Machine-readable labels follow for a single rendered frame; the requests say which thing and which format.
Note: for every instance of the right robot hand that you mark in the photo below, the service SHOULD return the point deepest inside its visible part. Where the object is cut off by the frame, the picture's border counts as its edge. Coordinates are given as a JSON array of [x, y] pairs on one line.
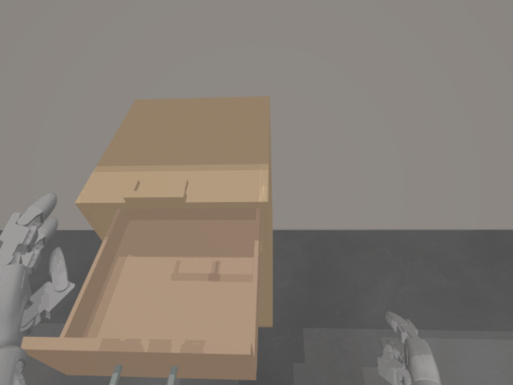
[[414, 361]]

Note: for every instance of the handle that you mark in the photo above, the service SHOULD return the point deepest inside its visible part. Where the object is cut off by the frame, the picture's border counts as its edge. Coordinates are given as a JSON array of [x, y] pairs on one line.
[[154, 197], [118, 369]]

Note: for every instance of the drawer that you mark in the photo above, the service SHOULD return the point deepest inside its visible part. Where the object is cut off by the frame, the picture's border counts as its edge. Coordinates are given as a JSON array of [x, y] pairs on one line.
[[168, 287]]

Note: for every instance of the cabinet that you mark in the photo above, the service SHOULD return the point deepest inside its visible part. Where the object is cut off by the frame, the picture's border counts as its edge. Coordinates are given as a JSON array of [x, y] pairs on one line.
[[217, 150]]

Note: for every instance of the left robot hand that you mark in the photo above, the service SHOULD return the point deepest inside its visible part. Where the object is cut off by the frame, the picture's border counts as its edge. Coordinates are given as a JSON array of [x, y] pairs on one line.
[[21, 243]]

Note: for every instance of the left robot forearm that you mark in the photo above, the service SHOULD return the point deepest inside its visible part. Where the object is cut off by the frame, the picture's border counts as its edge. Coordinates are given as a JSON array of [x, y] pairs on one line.
[[12, 361]]

